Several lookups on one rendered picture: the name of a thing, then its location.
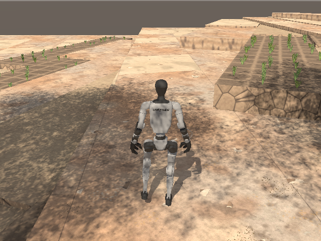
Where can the robot right upper arm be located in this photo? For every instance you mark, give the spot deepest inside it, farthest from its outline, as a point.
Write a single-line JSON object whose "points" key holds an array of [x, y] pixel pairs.
{"points": [[179, 114]]}

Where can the right robot foot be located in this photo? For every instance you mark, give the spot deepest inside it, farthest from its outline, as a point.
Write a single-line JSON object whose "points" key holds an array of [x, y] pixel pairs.
{"points": [[168, 201]]}

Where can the robot right forearm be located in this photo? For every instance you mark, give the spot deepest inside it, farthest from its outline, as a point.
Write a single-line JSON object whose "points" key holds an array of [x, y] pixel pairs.
{"points": [[185, 134]]}

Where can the robot left forearm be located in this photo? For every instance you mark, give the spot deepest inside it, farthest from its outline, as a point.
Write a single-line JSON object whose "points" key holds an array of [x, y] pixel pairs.
{"points": [[136, 134]]}

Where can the robot left upper arm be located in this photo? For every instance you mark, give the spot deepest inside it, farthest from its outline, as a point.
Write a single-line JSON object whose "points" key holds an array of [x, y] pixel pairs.
{"points": [[142, 114]]}

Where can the humanoid robot torso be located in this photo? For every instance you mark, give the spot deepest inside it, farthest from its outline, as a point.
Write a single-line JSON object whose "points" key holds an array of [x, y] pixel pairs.
{"points": [[160, 122]]}

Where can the robot right hand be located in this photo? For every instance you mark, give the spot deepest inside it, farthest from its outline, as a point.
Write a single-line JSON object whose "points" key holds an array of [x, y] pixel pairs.
{"points": [[188, 145]]}

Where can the robot left hand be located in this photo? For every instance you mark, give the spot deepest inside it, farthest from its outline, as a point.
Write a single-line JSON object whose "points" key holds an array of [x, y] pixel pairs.
{"points": [[133, 146]]}

